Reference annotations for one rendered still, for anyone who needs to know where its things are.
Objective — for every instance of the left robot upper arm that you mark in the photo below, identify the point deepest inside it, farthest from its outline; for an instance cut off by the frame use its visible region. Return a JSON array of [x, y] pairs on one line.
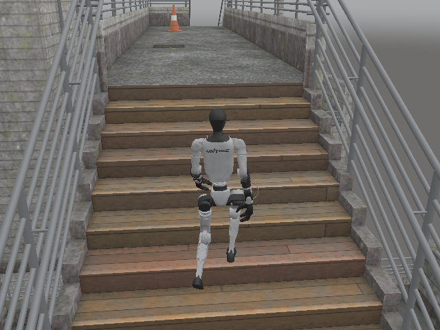
[[196, 155]]

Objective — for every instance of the robot left forearm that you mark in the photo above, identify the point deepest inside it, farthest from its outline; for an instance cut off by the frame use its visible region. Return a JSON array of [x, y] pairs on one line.
[[196, 178]]

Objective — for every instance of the right robot upper arm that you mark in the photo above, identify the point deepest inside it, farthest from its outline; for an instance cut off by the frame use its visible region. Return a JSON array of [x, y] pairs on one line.
[[239, 145]]

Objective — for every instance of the left robot hand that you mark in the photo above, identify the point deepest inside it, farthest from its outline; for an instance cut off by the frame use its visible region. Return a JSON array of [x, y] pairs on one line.
[[204, 181]]

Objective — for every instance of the robot head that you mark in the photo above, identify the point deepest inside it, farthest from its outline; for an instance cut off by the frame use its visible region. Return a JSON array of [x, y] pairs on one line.
[[217, 118]]

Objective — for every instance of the right robot hand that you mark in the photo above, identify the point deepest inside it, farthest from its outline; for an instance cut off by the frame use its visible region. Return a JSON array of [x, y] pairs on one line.
[[247, 213]]

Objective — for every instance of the robot left foot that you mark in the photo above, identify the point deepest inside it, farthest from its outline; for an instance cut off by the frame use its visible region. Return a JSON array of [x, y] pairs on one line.
[[197, 283]]

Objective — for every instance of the robot right forearm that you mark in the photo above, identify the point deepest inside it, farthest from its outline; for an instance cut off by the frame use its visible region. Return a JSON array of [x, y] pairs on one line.
[[247, 189]]

